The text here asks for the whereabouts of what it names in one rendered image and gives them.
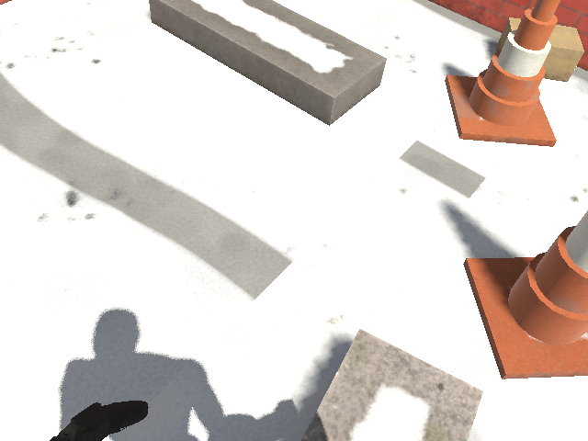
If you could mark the robot left hand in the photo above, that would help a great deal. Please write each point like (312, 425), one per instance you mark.
(97, 422)

